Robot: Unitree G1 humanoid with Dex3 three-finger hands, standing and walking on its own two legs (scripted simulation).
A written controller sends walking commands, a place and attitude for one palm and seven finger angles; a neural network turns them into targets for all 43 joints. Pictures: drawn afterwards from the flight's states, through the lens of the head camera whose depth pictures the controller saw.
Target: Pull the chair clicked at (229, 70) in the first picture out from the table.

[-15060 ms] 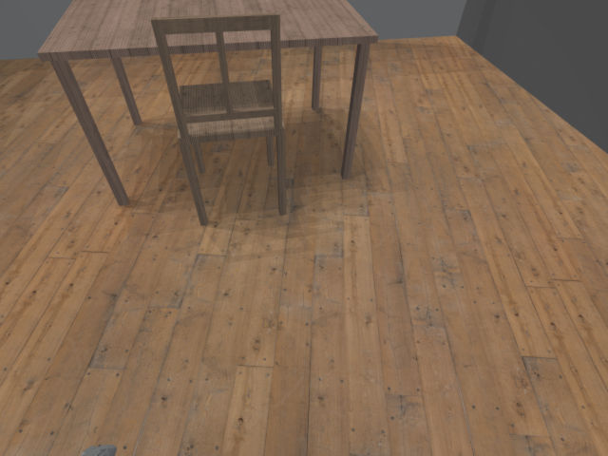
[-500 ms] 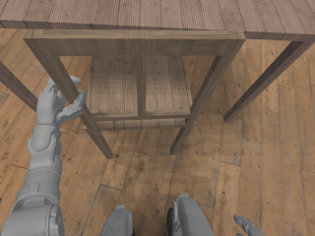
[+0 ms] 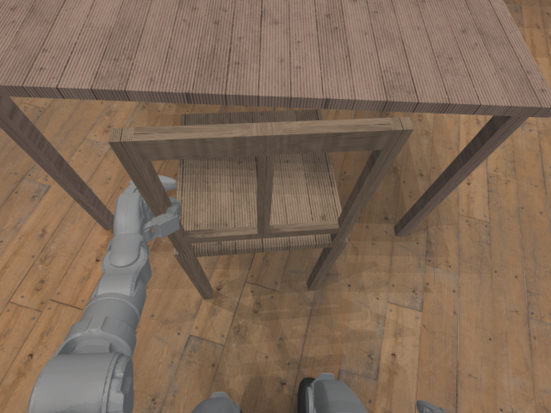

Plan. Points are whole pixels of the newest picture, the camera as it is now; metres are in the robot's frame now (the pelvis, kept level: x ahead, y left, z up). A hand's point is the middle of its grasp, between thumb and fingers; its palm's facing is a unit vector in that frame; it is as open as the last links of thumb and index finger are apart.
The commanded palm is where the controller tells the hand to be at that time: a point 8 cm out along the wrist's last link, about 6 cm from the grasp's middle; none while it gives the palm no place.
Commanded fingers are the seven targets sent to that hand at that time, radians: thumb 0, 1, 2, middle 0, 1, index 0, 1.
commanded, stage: step backward, pulling the chair out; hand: left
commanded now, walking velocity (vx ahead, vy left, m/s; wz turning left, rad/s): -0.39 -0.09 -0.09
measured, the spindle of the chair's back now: (264, 197) +0.45 +0.01 -0.05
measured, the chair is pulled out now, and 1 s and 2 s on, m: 0.03 0.13 0.17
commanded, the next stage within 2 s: none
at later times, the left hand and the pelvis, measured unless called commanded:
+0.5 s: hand (197, 255) +0.34 +0.11 -0.04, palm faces +0.04 -0.98 -0.17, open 5.8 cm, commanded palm +0.34 +0.16 -0.04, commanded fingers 0.00 0.90 0.90 -0.50 -1.45 -0.50 -1.45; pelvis -0.04 -0.02 +0.02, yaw -2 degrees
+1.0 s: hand (205, 297) +0.28 +0.10 -0.04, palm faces +0.00 -0.98 -0.21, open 5.8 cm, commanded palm +0.29 +0.14 -0.04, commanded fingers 0.00 0.90 0.90 -0.50 -1.45 -0.50 -1.45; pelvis -0.09 -0.02 +0.01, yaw -3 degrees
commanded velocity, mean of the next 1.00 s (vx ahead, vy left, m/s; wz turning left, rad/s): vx -0.38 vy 0.01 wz -0.03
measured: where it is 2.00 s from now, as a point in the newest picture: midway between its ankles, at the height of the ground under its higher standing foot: outside the picture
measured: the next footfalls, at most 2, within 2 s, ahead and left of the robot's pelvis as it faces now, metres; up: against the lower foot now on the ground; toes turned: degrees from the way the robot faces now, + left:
left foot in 1.16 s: -0.06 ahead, +0.13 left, +0.00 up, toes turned +1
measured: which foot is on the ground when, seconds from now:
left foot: down 0.00-1.00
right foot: down 0.00-1.00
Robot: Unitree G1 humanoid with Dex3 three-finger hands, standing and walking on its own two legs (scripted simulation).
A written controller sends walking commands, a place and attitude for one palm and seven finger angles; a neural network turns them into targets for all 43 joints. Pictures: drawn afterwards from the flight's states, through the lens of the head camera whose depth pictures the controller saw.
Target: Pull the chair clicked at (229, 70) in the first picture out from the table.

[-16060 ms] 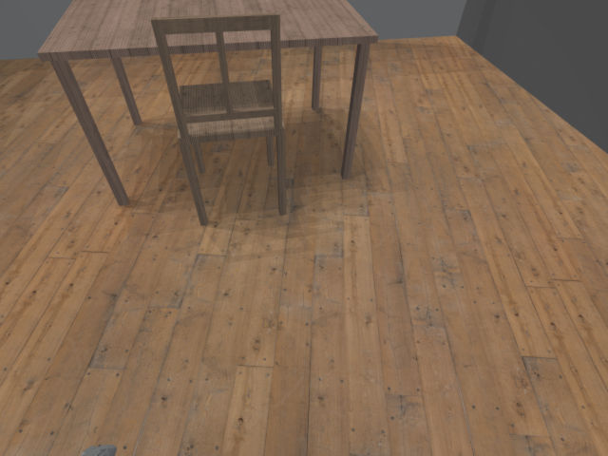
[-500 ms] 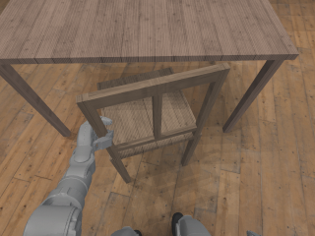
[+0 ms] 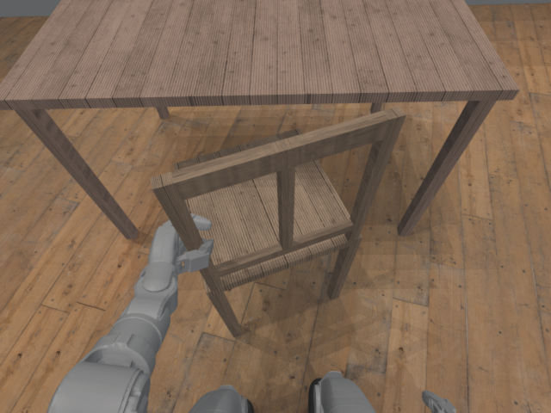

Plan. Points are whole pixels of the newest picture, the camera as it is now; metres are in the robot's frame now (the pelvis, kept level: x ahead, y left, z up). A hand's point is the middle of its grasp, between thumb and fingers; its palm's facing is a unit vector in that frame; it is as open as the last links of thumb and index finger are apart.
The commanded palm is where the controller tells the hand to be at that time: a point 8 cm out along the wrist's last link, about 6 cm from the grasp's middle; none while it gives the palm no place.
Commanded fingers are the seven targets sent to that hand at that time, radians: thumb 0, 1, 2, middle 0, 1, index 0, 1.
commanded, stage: step backward, pulling the chair out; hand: left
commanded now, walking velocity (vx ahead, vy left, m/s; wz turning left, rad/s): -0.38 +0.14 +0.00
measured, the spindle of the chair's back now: (285, 211) +0.45 -0.01 -0.06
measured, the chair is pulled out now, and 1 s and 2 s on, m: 0.13 0.17 0.29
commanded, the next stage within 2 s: none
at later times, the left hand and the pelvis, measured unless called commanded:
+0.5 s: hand (202, 267) +0.34 +0.13 -0.05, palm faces +0.00 -0.98 -0.21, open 5.8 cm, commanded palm +0.33 +0.18 -0.04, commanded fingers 0.00 0.90 0.90 -0.50 -1.45 -0.50 -1.45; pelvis -0.04 +0.01 +0.00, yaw +0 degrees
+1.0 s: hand (201, 278) +0.32 +0.13 -0.05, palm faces -0.03 -0.98 -0.20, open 5.8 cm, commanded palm +0.31 +0.18 -0.04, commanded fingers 0.00 0.90 0.90 -0.50 -1.45 -0.50 -1.45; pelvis -0.06 +0.02 +0.01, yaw +1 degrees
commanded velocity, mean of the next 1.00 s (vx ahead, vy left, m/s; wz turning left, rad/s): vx -0.38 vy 0.01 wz -0.02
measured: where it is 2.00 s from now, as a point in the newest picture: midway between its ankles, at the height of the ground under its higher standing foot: outside the picture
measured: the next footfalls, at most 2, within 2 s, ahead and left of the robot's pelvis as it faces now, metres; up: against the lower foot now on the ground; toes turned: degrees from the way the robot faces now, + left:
left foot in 0.16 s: +0.02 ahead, +0.16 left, +0.00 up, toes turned +4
right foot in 1.10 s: +0.04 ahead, -0.11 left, +0.00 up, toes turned -4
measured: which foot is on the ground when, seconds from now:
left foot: down 0.00-0.00, up 0.02-0.14, down 0.16-1.00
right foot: down 0.00-1.00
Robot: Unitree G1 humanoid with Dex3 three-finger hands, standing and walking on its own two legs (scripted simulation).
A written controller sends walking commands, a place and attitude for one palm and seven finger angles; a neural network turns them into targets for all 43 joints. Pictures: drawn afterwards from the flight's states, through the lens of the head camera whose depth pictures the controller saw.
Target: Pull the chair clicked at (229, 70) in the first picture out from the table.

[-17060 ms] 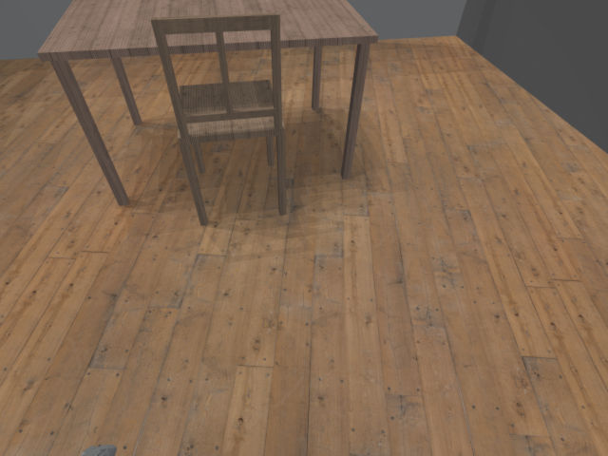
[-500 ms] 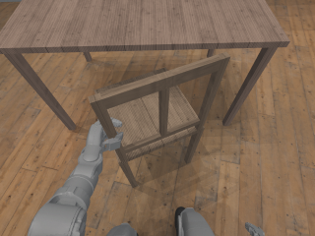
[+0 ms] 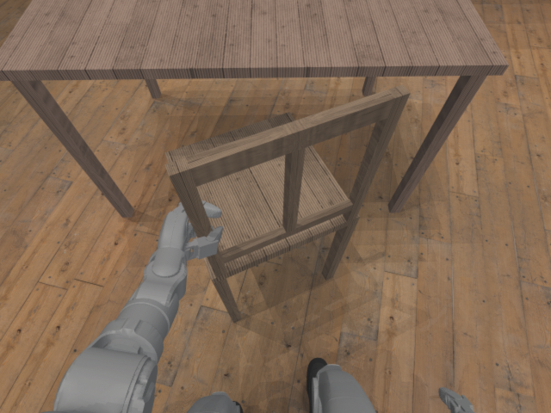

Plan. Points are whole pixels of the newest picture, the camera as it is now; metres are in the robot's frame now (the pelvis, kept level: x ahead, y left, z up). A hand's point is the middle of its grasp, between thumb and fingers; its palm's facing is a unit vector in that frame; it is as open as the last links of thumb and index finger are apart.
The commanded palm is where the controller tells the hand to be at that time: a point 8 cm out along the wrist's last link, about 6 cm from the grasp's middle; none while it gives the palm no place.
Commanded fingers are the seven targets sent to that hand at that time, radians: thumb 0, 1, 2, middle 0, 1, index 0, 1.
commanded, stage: step backward, pulling the chair out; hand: left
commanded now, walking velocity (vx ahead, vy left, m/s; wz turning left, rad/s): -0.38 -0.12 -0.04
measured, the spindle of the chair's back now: (291, 193) +0.48 -0.04 -0.06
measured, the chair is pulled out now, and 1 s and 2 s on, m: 0.17 0.29 0.50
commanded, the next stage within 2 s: stop walking, hand still on the chair in 1.84 s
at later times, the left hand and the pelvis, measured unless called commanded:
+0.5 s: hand (212, 270) +0.33 +0.10 -0.05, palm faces -0.11 -0.97 -0.21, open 5.7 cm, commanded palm +0.32 +0.15 -0.04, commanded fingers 0.00 0.90 0.90 -0.50 -1.45 -0.50 -1.45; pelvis -0.05 +0.00 +0.01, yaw -2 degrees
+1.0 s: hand (215, 328) +0.24 +0.09 -0.05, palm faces -0.13 -0.96 -0.23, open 5.8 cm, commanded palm +0.24 +0.14 -0.04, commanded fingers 0.00 0.90 0.90 -0.50 -1.45 -0.50 -1.45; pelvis -0.13 -0.01 +0.01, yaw -4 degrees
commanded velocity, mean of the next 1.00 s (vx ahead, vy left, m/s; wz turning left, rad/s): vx -0.38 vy -0.03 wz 0.02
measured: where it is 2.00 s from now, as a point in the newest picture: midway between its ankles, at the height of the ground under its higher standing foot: outside the picture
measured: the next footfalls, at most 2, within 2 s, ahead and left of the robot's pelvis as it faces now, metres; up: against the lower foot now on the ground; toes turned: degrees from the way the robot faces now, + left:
right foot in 0.10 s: +0.10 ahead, -0.13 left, +0.00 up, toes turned -5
left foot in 0.38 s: +0.01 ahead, +0.14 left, +0.00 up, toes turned +0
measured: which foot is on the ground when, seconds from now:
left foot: down 0.00-0.24, up 0.26-0.36, down 0.38-0.66, up 0.68-0.80, down 0.82-1.00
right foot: down 0.00-0.02, up 0.04-0.08, down 0.10-0.44, up 0.46-0.52, down 0.54-0.86, up 0.88-0.94, down 0.96-1.00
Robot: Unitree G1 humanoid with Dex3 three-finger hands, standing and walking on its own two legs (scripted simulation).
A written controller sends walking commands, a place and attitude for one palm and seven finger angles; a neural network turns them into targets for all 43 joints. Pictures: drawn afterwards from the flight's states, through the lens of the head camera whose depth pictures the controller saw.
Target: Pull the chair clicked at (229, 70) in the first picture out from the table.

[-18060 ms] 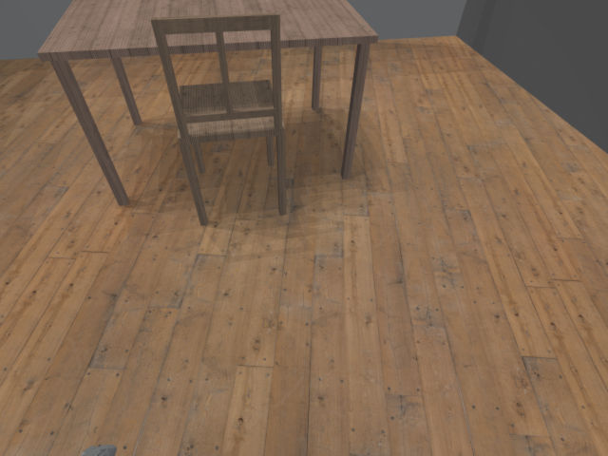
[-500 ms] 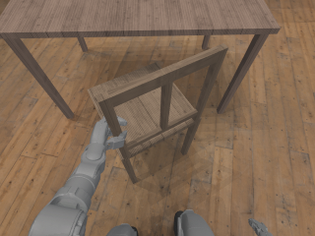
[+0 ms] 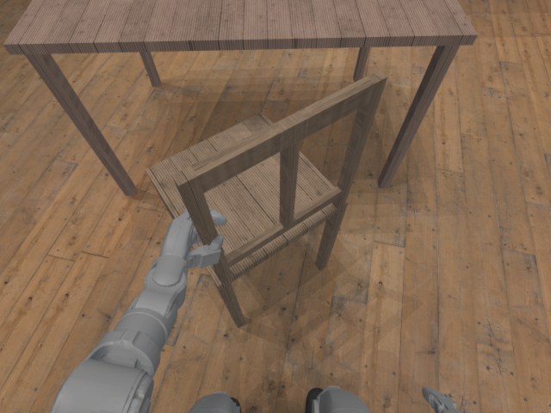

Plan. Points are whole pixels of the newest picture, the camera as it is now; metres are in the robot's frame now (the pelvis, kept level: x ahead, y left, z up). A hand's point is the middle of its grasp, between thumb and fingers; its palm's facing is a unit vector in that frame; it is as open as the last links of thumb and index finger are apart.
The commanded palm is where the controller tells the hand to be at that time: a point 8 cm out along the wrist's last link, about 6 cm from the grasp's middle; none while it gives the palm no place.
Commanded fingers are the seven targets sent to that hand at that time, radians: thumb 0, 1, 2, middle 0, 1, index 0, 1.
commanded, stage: step backward, pulling the chair out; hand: left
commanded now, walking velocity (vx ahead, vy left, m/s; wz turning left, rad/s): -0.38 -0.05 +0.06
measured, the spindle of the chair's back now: (287, 188) +0.50 -0.01 -0.07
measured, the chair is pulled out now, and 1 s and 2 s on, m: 0.29 0.50 0.57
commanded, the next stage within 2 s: stop walking, hand still on the chair in 0.84 s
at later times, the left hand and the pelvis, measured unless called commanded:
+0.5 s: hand (210, 314) +0.25 +0.11 -0.06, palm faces -0.04 -0.97 -0.25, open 5.9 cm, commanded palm +0.25 +0.16 -0.05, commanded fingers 0.00 0.90 0.90 -0.50 -1.45 -0.50 -1.45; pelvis -0.11 -0.02 +0.00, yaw +1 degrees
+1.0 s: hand (193, 393) +0.15 +0.12 -0.05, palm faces -0.01 -0.97 -0.25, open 5.9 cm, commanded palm +0.13 +0.17 -0.03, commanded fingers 0.00 0.90 0.90 -0.50 -1.45 -0.50 -1.45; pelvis -0.20 -0.01 +0.00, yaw +1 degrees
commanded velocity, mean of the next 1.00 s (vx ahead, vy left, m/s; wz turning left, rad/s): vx -0.29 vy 0.02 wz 0.03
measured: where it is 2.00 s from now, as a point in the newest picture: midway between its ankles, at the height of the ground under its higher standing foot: outside the picture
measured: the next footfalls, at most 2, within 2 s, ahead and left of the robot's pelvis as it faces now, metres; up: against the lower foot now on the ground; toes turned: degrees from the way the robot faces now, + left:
right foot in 0.38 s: +0.02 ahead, -0.13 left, +0.00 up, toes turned -2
left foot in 0.62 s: -0.12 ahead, +0.14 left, +0.00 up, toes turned +2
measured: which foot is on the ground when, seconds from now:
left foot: down 0.00-0.44, up 0.46-0.60, down 0.62-1.00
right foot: down 0.00-0.26, up 0.28-0.36, down 0.38-0.66, up 0.68-0.76, down 0.78-1.00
